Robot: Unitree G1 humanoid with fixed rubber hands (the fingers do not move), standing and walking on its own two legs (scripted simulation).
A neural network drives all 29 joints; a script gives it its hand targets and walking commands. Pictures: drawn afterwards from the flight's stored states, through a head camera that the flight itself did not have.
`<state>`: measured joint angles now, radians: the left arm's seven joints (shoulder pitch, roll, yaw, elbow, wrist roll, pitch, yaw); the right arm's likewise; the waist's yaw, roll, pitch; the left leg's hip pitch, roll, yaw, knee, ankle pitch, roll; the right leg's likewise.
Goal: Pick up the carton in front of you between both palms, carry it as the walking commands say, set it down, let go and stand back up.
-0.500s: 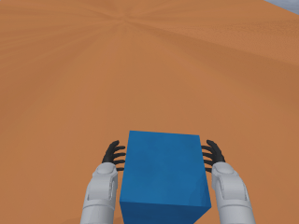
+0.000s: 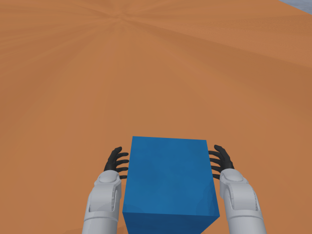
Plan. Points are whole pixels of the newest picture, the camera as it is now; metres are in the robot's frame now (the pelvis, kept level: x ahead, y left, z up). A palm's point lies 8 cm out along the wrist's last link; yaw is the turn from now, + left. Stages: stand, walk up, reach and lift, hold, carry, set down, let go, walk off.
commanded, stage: carry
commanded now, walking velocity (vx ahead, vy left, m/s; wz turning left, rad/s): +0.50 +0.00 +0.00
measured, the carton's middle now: (165, 189) +0.30 +0.01 -0.07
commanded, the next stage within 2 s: none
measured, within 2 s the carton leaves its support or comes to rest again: neither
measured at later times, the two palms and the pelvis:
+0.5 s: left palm (134, 122) +0.49 +0.11 +0.01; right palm (219, 116) +0.53 -0.19 +0.01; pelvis +0.22 -0.06 +0.01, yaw +4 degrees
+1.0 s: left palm (134, 92) +0.64 +0.12 +0.03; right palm (209, 89) +0.66 -0.17 +0.04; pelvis +0.36 -0.03 +0.00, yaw +2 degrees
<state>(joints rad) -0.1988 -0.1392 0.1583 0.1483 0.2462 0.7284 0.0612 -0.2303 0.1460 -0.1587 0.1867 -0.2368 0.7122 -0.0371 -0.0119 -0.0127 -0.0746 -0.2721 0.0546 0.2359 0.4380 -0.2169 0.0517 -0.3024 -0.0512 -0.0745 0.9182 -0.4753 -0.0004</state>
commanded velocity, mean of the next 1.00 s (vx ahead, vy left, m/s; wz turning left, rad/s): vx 0.11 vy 0.00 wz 0.00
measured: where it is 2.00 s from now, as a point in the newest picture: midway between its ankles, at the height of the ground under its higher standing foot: outside the picture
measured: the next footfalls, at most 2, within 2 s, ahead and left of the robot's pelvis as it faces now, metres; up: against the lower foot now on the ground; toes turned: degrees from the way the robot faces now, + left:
right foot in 0.30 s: +0.29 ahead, -0.15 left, +0.00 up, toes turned -8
left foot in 0.64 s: +0.38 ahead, +0.08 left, +0.00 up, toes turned -16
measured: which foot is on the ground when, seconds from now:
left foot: down 0.00-0.30, up 0.32-0.62, down 0.64-1.00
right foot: up 0.00-0.28, down 0.30-1.00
